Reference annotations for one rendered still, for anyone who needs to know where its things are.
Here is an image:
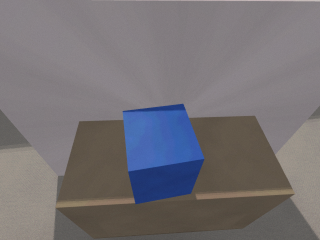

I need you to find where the pedestal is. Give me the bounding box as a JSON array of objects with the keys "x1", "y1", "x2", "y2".
[{"x1": 55, "y1": 115, "x2": 295, "y2": 239}]

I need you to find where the carton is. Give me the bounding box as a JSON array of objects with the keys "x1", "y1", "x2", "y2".
[{"x1": 122, "y1": 104, "x2": 205, "y2": 204}]

